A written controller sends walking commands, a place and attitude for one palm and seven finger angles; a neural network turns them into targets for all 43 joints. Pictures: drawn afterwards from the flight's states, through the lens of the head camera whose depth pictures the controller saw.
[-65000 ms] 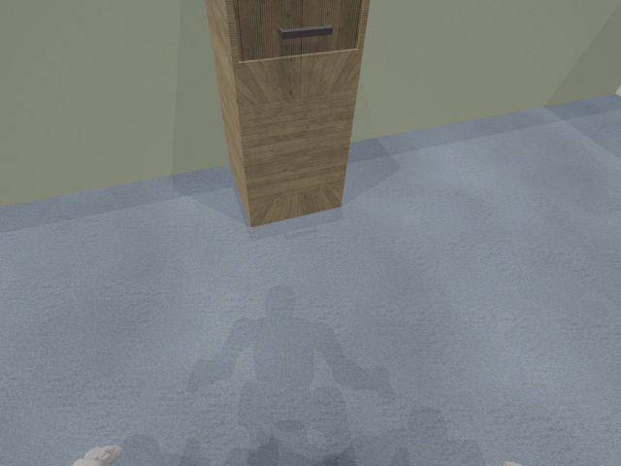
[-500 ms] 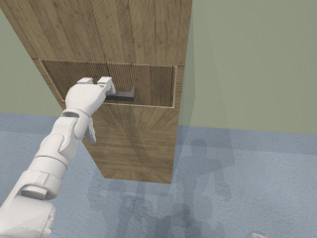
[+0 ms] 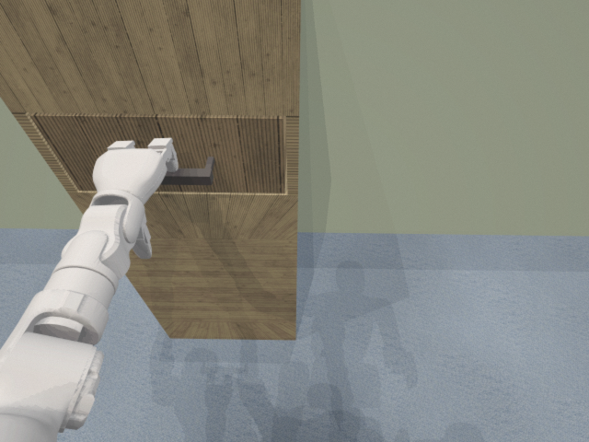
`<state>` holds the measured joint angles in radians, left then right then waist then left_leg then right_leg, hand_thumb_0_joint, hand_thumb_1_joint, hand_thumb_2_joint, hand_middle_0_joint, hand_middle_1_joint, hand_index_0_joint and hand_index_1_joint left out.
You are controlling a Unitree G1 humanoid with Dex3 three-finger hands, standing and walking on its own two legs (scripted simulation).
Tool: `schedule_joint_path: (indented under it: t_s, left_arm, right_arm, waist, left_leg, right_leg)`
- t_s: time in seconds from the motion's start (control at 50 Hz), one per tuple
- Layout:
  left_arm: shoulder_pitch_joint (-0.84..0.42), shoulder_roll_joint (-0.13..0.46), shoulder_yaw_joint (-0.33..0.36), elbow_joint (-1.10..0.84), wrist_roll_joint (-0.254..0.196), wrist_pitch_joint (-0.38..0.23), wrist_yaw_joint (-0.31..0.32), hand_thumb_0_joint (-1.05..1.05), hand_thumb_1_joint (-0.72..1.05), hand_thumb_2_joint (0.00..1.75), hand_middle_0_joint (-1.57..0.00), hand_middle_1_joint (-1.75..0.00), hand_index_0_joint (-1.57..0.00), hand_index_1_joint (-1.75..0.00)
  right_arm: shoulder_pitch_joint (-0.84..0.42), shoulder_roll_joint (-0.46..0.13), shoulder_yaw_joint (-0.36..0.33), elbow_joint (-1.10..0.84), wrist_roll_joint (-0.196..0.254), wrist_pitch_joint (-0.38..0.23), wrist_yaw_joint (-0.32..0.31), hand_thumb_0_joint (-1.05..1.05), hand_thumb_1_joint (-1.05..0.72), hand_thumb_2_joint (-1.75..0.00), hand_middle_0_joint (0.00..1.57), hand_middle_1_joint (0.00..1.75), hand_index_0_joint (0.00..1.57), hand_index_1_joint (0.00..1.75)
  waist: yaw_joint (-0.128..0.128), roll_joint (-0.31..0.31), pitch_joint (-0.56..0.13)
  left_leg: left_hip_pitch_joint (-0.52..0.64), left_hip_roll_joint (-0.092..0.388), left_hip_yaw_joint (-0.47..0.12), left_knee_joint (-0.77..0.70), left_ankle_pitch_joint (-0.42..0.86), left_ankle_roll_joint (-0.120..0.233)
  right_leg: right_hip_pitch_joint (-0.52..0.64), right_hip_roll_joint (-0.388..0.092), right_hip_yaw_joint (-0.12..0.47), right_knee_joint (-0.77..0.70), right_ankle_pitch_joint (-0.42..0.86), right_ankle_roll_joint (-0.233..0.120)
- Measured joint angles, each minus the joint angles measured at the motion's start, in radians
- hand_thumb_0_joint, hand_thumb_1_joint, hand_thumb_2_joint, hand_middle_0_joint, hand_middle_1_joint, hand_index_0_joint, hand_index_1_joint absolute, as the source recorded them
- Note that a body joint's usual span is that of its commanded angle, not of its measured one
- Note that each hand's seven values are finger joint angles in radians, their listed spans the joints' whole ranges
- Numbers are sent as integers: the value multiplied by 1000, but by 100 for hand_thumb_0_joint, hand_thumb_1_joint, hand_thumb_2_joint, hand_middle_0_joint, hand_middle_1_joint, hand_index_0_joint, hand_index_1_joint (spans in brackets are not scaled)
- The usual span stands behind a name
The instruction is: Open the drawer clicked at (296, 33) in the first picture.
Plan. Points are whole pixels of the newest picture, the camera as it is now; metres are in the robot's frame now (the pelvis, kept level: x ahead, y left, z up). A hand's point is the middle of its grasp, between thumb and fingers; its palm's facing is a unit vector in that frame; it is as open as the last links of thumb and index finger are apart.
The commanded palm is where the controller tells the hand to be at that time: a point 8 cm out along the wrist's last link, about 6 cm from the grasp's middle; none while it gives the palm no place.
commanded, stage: lower the fingers behind the handle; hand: left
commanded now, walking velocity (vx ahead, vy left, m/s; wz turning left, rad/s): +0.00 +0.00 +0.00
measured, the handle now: (166, 168) +0.52 +0.23 +0.07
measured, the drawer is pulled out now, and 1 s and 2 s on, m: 0.00 0.00 0.00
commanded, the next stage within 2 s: lift the fingers back up to retry in 0.36 s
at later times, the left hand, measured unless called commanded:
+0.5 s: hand (145, 197) +0.44 +0.24 +0.09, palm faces +0.00 +0.00 -1.00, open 13.9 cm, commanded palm +0.42 +0.25 +0.11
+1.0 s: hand (132, 180) +0.45 +0.25 +0.11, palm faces +0.04 -0.04 -1.00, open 13.8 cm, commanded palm +0.41 +0.25 +0.18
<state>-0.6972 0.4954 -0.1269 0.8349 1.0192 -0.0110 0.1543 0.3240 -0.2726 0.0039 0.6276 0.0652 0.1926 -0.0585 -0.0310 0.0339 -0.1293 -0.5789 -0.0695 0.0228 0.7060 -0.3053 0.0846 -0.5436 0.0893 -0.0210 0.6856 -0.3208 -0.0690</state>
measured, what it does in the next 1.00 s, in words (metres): stands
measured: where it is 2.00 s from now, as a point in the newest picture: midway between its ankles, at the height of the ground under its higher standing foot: outside the picture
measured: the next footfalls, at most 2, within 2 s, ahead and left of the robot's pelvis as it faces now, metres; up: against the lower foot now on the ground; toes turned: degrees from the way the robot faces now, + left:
none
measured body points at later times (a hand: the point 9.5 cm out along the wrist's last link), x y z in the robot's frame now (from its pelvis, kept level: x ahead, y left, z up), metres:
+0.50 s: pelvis +0.00 -0.02 +0.00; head +0.05 -0.03 +0.45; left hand +0.43 +0.24 +0.14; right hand +0.09 -0.28 -0.13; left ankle +0.02 +0.06 -0.71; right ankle +0.01 -0.08 -0.71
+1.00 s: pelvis +0.04 +0.00 +0.01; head +0.07 -0.01 +0.46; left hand +0.44 +0.25 +0.17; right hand +0.15 -0.26 -0.11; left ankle +0.02 +0.06 -0.71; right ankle +0.01 -0.08 -0.71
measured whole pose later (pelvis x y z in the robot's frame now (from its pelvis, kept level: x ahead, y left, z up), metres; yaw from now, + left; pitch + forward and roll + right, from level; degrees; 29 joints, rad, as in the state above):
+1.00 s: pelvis +0.04 +0.00 +0.01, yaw -1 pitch +9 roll -1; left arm -0.51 0.55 -0.03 0.55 0.96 -0.07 0.08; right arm 0.25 -0.27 -0.03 0.63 0.07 0.19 -0.06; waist 0.00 0.05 -0.12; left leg -0.46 -0.07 0.03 0.62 -0.33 0.09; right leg -0.42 0.10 0.00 0.59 -0.33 -0.07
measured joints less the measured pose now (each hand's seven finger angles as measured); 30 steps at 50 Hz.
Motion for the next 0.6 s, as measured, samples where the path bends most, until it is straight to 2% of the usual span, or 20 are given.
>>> schedule_joint_path:
  t_s: [0.2, 0.5, 0.6]
  left_arm:
    - [1, 37, 14, -5, 0, -26, 10, 0, -49, 30, -35, -147, -32, -120]
    - [20, 41, 27, -14, -14, -45, 7, 0, -49, 30, -37, -147, -31, -120]
    - [33, 44, 45, -36, -18, -54, -12, 0, -49, 30, -40, -148, -32, -120]
  right_arm:
    - [12, -16, -14, 3, 3, -7, -2, 1, -91, -90, 20, 30, 20, 29]
    - [-15, 4, 5, -8, 9, -10, 1, 0, -91, -90, 20, 30, 20, 30]
    - [-27, 6, 3, -12, 7, -6, -2, 0, -91, -90, 20, 30, 20, 30]
  waist:
    - [-5, 0, -6]
    - [2, 5, -11]
    - [5, 1, -10]
  left_leg:
    - [-46, 11, -6, 30, -7, -13]
    - [-34, 12, -16, 20, -13, -21]
    - [-20, 13, -13, 9, -15, -21]
  right_leg:
    - [-44, 10, -10, 24, -4, -13]
    - [-29, 13, -16, 11, -10, -21]
    - [-17, 15, -11, 0, -11, -21]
